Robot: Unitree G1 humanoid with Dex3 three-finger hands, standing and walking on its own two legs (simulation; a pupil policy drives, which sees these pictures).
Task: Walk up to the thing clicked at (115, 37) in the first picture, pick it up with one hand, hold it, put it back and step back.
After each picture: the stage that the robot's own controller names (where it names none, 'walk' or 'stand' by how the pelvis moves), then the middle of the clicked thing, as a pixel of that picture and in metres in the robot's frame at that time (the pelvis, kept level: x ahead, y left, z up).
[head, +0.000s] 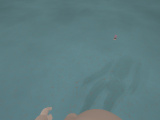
stand; (115, 37) +2.12 -0.62 -0.72
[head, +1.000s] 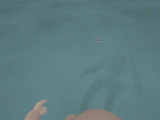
walk; (98, 39) +2.04 -0.06 -0.68
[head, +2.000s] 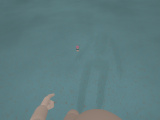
walk; (77, 48) +1.38 +0.34 -0.70
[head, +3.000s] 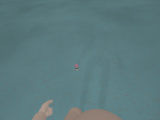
walk; (76, 67) +0.95 +0.32 -0.71
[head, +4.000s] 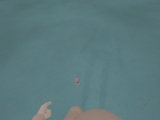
walk; (77, 81) +0.61 +0.26 -0.71
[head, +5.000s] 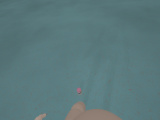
walk; (79, 91) +0.46 +0.23 -0.72
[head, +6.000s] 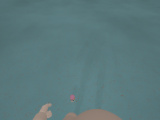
stand; (72, 98) +0.38 +0.19 -0.72
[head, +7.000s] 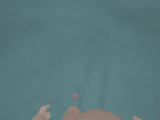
stand; (75, 96) +0.34 +0.17 -0.71
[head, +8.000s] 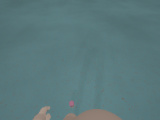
stand; (71, 104) +0.30 +0.19 -0.72
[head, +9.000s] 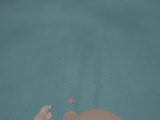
stand; (71, 101) +0.29 +0.21 -0.72
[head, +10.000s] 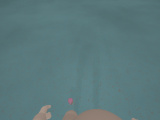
stand; (70, 101) +0.29 +0.22 -0.72
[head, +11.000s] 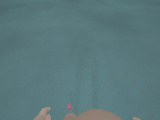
stand; (69, 107) +0.27 +0.24 -0.72
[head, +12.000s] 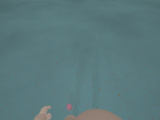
stand; (69, 107) +0.27 +0.23 -0.73
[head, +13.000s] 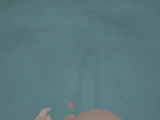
stand; (71, 106) +0.28 +0.19 -0.73
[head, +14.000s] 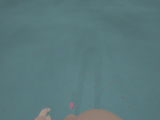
stand; (71, 105) +0.27 +0.18 -0.73
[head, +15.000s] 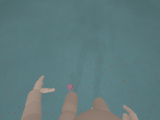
go down; (70, 87) +0.32 +0.19 -0.60
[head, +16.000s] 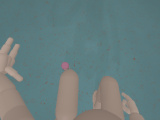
go down; (65, 66) +0.37 +0.23 -0.31
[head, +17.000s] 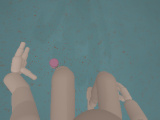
close in; (54, 64) +0.36 +0.25 -0.26
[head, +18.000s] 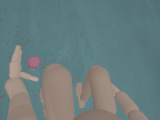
close; (33, 63) +0.34 +0.27 -0.21
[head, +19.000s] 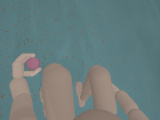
lift; (33, 64) +0.33 +0.27 -0.21
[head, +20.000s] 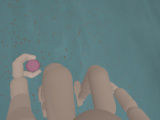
lift; (32, 66) +0.32 +0.27 -0.22
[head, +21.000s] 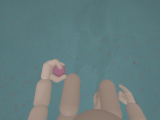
lift; (59, 73) +0.29 +0.22 -0.04
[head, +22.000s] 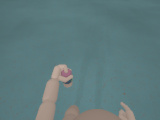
lift; (67, 78) +0.31 +0.17 +0.00
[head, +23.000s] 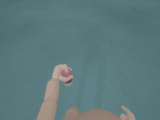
hold; (67, 77) +0.31 +0.17 -0.01
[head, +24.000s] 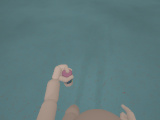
hold; (67, 78) +0.31 +0.17 -0.02
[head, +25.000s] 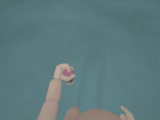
crouch; (69, 76) +0.32 +0.16 +0.00
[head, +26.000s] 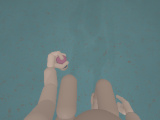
crouch; (62, 63) +0.39 +0.21 -0.11
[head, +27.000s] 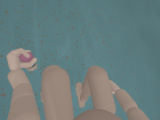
lower; (29, 62) +0.35 +0.30 -0.22
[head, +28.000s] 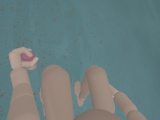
lower; (29, 60) +0.36 +0.29 -0.22
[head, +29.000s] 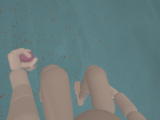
lower; (28, 61) +0.36 +0.29 -0.22
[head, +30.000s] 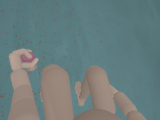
lower; (29, 61) +0.35 +0.29 -0.22
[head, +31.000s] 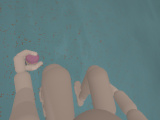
open; (31, 62) +0.34 +0.28 -0.22
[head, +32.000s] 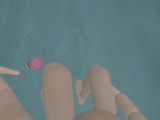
withdraw; (34, 63) +0.32 +0.26 -0.21
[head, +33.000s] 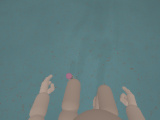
walk; (69, 76) +0.35 +0.22 -0.47
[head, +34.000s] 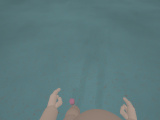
stand; (72, 102) +0.31 +0.18 -0.66
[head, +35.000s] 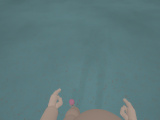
stand; (72, 102) +0.30 +0.19 -0.67
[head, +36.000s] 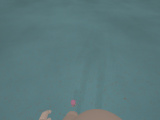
stand; (73, 103) +0.31 +0.17 -0.72
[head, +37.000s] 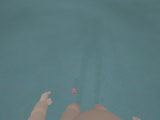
walk; (73, 91) +0.36 +0.14 -0.69
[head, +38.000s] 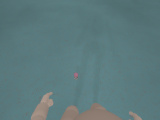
walk; (76, 76) +0.59 +0.16 -0.71
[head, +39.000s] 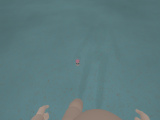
stand; (77, 62) +0.90 +0.29 -0.70
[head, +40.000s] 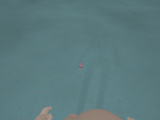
stand; (80, 66) +0.96 +0.20 -0.72
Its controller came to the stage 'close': yes
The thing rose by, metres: 0.69
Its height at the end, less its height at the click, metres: +0.00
